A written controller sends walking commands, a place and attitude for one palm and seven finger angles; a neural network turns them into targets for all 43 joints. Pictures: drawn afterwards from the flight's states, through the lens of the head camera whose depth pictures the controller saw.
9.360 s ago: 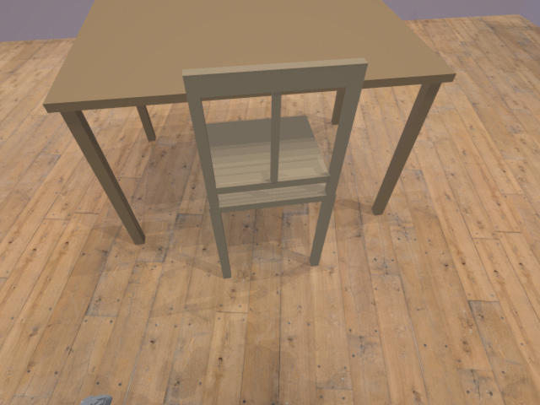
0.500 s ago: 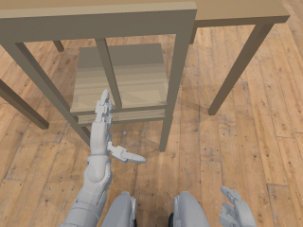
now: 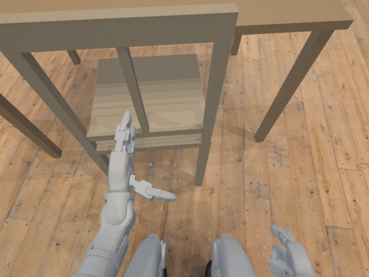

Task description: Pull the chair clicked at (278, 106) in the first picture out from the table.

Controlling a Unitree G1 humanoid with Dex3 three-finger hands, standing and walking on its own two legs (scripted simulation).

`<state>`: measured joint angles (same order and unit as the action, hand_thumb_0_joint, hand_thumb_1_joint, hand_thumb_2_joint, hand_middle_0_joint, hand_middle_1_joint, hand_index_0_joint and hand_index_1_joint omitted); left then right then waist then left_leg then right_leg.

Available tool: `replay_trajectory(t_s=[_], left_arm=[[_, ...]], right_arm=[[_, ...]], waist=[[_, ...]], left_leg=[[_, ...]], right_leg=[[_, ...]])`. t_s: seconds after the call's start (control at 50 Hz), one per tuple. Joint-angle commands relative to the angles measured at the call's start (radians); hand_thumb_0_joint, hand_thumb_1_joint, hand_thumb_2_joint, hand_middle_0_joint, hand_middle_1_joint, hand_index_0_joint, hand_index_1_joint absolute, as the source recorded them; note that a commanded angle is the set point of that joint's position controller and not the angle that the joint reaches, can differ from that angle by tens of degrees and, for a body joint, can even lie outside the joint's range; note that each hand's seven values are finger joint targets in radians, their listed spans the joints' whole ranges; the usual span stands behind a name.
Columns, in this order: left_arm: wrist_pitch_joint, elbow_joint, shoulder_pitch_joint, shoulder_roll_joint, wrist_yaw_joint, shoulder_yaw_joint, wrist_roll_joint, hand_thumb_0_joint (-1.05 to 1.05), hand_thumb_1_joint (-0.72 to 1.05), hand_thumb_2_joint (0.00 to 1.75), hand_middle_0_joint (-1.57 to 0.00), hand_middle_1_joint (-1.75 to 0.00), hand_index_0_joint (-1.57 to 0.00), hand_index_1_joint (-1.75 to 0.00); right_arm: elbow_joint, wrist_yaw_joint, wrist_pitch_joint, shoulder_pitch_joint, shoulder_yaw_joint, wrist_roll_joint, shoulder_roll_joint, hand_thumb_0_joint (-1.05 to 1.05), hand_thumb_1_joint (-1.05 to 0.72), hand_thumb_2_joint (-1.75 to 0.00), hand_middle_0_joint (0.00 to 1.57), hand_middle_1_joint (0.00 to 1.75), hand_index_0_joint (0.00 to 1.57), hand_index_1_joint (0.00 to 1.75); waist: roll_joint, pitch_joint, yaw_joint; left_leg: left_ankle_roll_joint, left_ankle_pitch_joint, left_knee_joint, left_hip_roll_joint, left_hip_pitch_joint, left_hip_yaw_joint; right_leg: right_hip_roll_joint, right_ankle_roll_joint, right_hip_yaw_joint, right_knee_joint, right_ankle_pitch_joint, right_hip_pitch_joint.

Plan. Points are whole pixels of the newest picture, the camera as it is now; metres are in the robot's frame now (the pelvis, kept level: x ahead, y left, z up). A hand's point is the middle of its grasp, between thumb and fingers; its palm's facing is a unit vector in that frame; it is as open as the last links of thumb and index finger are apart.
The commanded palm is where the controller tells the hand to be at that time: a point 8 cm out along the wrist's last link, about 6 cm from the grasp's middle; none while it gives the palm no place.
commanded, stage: push the fingers through the gap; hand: left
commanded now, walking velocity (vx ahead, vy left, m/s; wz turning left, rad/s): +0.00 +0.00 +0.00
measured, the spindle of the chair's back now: (136, 97) +0.50 +0.13 +0.04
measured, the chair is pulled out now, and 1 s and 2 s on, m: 0.00 -0.01 -0.02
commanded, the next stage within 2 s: hook a spindle and tug to test in 1.70 s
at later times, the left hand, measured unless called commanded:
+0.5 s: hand (152, 148) +0.38 +0.08 +0.02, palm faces +0.05 -1.00 -0.03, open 16.9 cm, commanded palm +0.35 +0.14 +0.03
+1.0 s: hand (150, 126) +0.43 +0.09 +0.03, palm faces +0.09 -1.00 -0.03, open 17.0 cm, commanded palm +0.40 +0.14 +0.02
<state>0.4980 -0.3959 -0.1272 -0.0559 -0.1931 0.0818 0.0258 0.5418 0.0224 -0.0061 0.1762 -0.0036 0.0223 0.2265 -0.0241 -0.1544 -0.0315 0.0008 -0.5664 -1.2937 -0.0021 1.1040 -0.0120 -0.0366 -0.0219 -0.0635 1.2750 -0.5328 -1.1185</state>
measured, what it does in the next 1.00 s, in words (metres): stands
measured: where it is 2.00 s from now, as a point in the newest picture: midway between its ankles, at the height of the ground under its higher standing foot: outside the picture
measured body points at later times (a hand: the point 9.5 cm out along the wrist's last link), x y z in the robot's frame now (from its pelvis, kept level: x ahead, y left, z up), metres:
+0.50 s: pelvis +0.00 +0.00 +0.00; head +0.12 +0.00 +0.43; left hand +0.37 +0.14 +0.03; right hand +0.14 -0.24 -0.12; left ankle +0.02 +0.12 -0.62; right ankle +0.04 -0.11 -0.62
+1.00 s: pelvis -0.01 +0.01 +0.00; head +0.12 +0.00 +0.43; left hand +0.42 +0.15 +0.03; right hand +0.09 -0.25 -0.13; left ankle +0.02 +0.12 -0.62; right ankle +0.04 -0.11 -0.62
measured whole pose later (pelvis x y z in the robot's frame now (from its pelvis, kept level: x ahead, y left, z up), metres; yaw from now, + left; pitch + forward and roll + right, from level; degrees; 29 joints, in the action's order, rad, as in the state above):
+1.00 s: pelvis -0.01 +0.01 +0.00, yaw -1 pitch +24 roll -1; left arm 0.53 -0.79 -0.54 -0.11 -0.21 -0.09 0.03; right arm 0.62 0.03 0.02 0.23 -0.01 0.04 0.23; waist -0.03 -0.15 -0.09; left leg -0.01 -0.55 -1.29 -0.01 1.15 0.00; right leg -0.03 -0.01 -0.05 1.26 -0.50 -1.17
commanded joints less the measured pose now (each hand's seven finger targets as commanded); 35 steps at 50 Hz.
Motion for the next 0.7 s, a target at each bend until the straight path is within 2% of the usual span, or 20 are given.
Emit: replay_trajectory(t_s=[0.0, 0.06, 0.08, 0.14, 0.18, 0.22, 0.28, 0.3, 0.36, 0.4, 0.42, 0.44, 0.48, 0.5, 0.54, 0.58, 0.6, 0.62, 0.64, 0.68], left_arm=[[0.071, 0.217, -0.219, -0.020, 0.001, -0.015, -0.001, 0.00, -0.50, 0.30, -0.06, -0.08, -0.06, -0.08], [0.067, 0.220, -0.174, -0.040, 0.005, -0.043, 0.007, 0.00, -0.50, 0.30, -0.06, -0.08, -0.06, -0.08], [0.064, 0.225, -0.174, -0.025, 0.009, -0.027, 0.009, 0.00, -0.50, 0.30, -0.06, -0.08, -0.06, -0.08], [0.059, 0.204, -0.253, -0.041, 0.009, -0.033, 0.004, 0.00, -0.50, 0.30, -0.06, -0.08, -0.06, -0.08], [0.066, 0.201, -0.277, -0.047, 0.009, -0.041, 0.002, 0.00, -0.50, 0.30, -0.06, -0.08, -0.06, -0.08], [0.071, 0.215, -0.290, -0.036, 0.005, -0.032, 0.003, 0.00, -0.50, 0.30, -0.06, -0.08, -0.06, -0.08], [0.060, 0.154, -0.322, -0.015, 0.002, -0.020, 0.004, 0.00, -0.50, 0.30, -0.06, -0.08, -0.06, -0.08], [0.060, 0.146, -0.351, -0.027, -0.001, -0.034, 0.004, 0.00, -0.50, 0.30, -0.06, -0.08, -0.06, -0.08], [0.059, 0.133, -0.357, -0.046, -0.010, -0.061, -0.001, 0.00, -0.50, 0.30, -0.06, -0.08, -0.06, -0.08], [0.054, 0.105, -0.358, -0.059, -0.015, -0.086, 0.002, 0.00, -0.50, 0.30, -0.06, -0.08, -0.06, -0.08], [0.053, 0.093, -0.365, -0.062, -0.018, -0.085, -0.003, 0.00, -0.50, 0.30, -0.06, -0.08, -0.06, -0.08], [0.053, 0.078, -0.381, -0.045, -0.019, -0.076, -0.005, 0.00, -0.50, 0.30, -0.06, -0.08, -0.06, -0.08], [0.059, 0.072, -0.431, -0.059, -0.024, -0.092, 0.000, 0.00, -0.50, 0.30, -0.06, -0.08, -0.06, -0.08], [0.064, 0.062, -0.431, -0.067, -0.025, -0.100, -0.003, 0.00, -0.50, 0.30, -0.06, -0.08, -0.06, -0.08], [0.069, 0.040, -0.464, -0.057, -0.026, -0.090, -0.008, 0.00, -0.50, 0.30, -0.06, -0.08, -0.06, -0.08], [0.081, 0.035, -0.516, -0.086, -0.030, -0.119, -0.006, 0.00, -0.50, 0.30, -0.06, -0.08, -0.06, -0.08], [0.086, 0.026, -0.529, -0.079, -0.029, -0.112, -0.006, 0.00, -0.50, 0.30, -0.06, -0.08, -0.06, -0.08], [0.088, 0.018, -0.528, -0.104, -0.031, -0.133, -0.010, 0.00, -0.50, 0.30, -0.06, -0.08, -0.06, -0.08], [0.092, 0.005, -0.552, -0.085, -0.031, -0.118, -0.012, 0.00, -0.50, 0.30, -0.06, -0.08, -0.06, -0.08], [0.097, -0.026, -0.597, -0.099, -0.031, -0.135, -0.006, 0.00, -0.50, 0.30, -0.06, -0.08, -0.06, -0.08]], right_arm=[[-0.120, -0.010, -0.040, 0.017, -0.048, 0.003, 0.118, 0.00, -0.90, -0.90, 0.20, 0.30, 0.20, 0.30], [-0.124, -0.010, -0.039, 0.020, -0.051, 0.003, 0.119, 0.00, -0.90, -0.90, 0.20, 0.30, 0.20, 0.30], [-0.125, -0.009, -0.038, 0.021, -0.049, 0.002, 0.118, 0.00, -0.90, -0.90, 0.20, 0.30, 0.20, 0.30], [-0.112, -0.013, -0.034, 0.023, -0.046, 0.002, 0.121, 0.00, -0.90, -0.90, 0.20, 0.30, 0.20, 0.30], [-0.106, -0.016, -0.035, 0.028, -0.048, 0.003, 0.121, 0.00, -0.90, -0.90, 0.20, 0.30, 0.20, 0.30], [-0.108, -0.015, -0.038, 0.032, -0.050, 0.005, 0.123, 0.00, -0.90, -0.90, 0.20, 0.30, 0.20, 0.30], [-0.096, -0.012, -0.031, 0.037, -0.049, 0.004, 0.124, 0.00, -0.90, -0.90, 0.20, 0.30, 0.20, 0.30], [-0.088, -0.013, -0.031, 0.040, -0.050, 0.004, 0.126, 0.00, -0.90, -0.90, 0.20, 0.30, 0.20, 0.30], [-0.091, -0.013, -0.027, 0.049, -0.053, 0.007, 0.126, 0.00, -0.90, -0.90, 0.20, 0.30, 0.20, 0.30], [-0.089, -0.012, -0.023, 0.052, -0.052, 0.007, 0.125, 0.00, -0.90, -0.90, 0.20, 0.30, 0.20, 0.30], [-0.091, -0.012, -0.020, 0.056, -0.051, 0.008, 0.129, 0.00, -0.90, -0.90, 0.20, 0.30, 0.20, 0.30], [-0.088, -0.010, -0.017, 0.056, -0.051, 0.007, 0.126, 0.00, -0.90, -0.90, 0.20, 0.30, 0.20, 0.30], [-0.080, -0.011, -0.016, 0.060, -0.052, 0.009, 0.128, 0.00, -0.90, -0.90, 0.20, 0.30, 0.20, 0.30], [-0.080, -0.011, -0.016, 0.062, -0.052, 0.009, 0.128, 0.00, -0.90, -0.90, 0.20, 0.30, 0.20, 0.30], [-0.074, -0.011, -0.015, 0.066, -0.051, 0.011, 0.129, 0.00, -0.90, -0.90, 0.20, 0.30, 0.20, 0.30], [-0.064, -0.013, -0.014, 0.074, -0.052, 0.012, 0.131, 0.00, -0.90, -0.90, 0.20, 0.30, 0.20, 0.30], [-0.060, -0.014, -0.015, 0.075, -0.053, 0.012, 0.130, 0.00, -0.90, -0.90, 0.20, 0.30, 0.20, 0.30], [-0.062, -0.015, -0.015, 0.078, -0.053, 0.013, 0.135, 0.00, -0.90, -0.90, 0.20, 0.30, 0.20, 0.30], [-0.055, -0.014, -0.013, 0.081, -0.052, 0.014, 0.131, 0.00, -0.90, -0.90, 0.20, 0.30, 0.20, 0.30], [-0.044, -0.015, -0.012, 0.080, -0.051, 0.014, 0.133, 0.00, -0.90, -0.90, 0.20, 0.30, 0.20, 0.30]], waist=[[0.051, -0.388, -0.025], [0.061, -0.416, -0.014], [0.052, -0.406, -0.015], [0.067, -0.381, -0.038], [0.055, -0.382, -0.037], [0.023, -0.417, -0.034], [0.044, -0.384, -0.050], [0.056, -0.390, -0.056], [0.031, -0.433, -0.036], [0.052, -0.425, -0.036], [0.042, -0.427, -0.036], [0.051, -0.412, -0.045], [0.065, -0.422, -0.054], [0.050, -0.418, -0.046], [0.042, -0.416, -0.058], [0.048, -0.426, -0.063], [0.043, -0.426, -0.067], [0.031, -0.430, -0.058], [0.036, -0.432, -0.071], [0.041, -0.421, -0.077]], left_leg=[[-0.021, 0.219, 0.164, 0.019, -0.186, -0.009], [-0.021, 0.254, 0.161, 0.018, -0.190, -0.006], [-0.019, 0.257, 0.166, 0.019, -0.190, -0.008], [-0.023, 0.225, 0.156, 0.017, -0.167, -0.010], [-0.021, 0.232, 0.158, 0.018, -0.176, -0.012], [-0.020, 0.269, 0.159, 0.015, -0.209, -0.017], [-0.019, 0.253, 0.160, 0.014, -0.201, -0.020], [-0.020, 0.242, 0.158, 0.013, -0.197, -0.020], [-0.018, 0.276, 0.163, 0.015, -0.213, -0.015], [-0.017, 0.279, 0.167, 0.014, -0.200, -0.012], [-0.017, 0.283, 0.168, 0.015, -0.195, -0.014], [-0.016, 0.274, 0.169, 0.013, -0.198, -0.013], [-0.019, 0.255, 0.165, 0.014, -0.185, -0.009], [-0.017, 0.253, 0.170, 0.015, -0.189, -0.009], [-0.017, 0.252, 0.170, 0.013, -0.194, -0.011], [-0.019, 0.241, 0.167, 0.014, -0.186, -0.008], [-0.019, 0.240, 0.167, 0.015, -0.186, -0.006], [-0.019, 0.246, 0.166, 0.016, -0.181, -0.008], [-0.019, 0.251, 0.167, 0.015, -0.192, -0.009], [-0.020, 0.217, 0.163, 0.016, -0.169, -0.005]], right_leg=[[0.015, -0.010, 0.043, -0.190, 0.221, 0.287], [0.016, -0.009, 0.046, -0.185, 0.266, 0.315], [0.015, -0.010, 0.043, -0.184, 0.269, 0.314], [0.015, -0.006, 0.047, -0.190, 0.236, 0.292], [0.016, -0.008, 0.046, -0.187, 0.238, 0.283], [0.018, -0.013, 0.036, -0.173, 0.259, 0.272], [0.020, -0.009, 0.031, -0.180, 0.245, 0.250], [0.019, -0.007, 0.033, -0.182, 0.236, 0.251], [0.019, -0.011, 0.035, -0.173, 0.267, 0.274], [0.020, -0.010, 0.035, -0.176, 0.280, 0.291], [0.022, -0.010, 0.035, -0.174, 0.280, 0.290], [0.023, -0.009, 0.032, -0.177, 0.271, 0.273], [0.022, -0.004, 0.039, -0.184, 0.262, 0.285], [0.022, -0.007, 0.040, -0.186, 0.256, 0.283], [0.024, -0.007, 0.036, -0.185, 0.250, 0.265], [0.024, -0.004, 0.042, -0.188, 0.246, 0.275], [0.023, -0.003, 0.044, -0.192, 0.248, 0.278], [0.025, -0.007, 0.044, -0.186, 0.249, 0.279], [0.024, -0.005, 0.040, -0.186, 0.255, 0.271], [0.024, -0.001, 0.047, -0.195, 0.225, 0.269]])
